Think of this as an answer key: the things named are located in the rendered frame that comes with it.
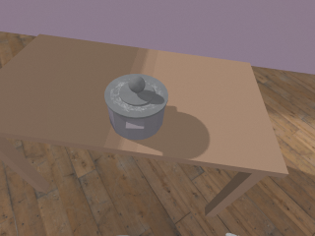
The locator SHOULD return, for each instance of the pot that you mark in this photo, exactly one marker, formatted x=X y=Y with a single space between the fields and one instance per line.
x=135 y=129

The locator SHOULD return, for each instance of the knob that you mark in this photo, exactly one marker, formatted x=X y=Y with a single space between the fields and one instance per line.
x=136 y=84

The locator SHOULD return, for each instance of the lid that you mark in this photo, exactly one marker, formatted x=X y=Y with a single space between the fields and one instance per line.
x=136 y=105

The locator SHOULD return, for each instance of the table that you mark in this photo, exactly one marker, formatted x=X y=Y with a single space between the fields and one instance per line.
x=52 y=92

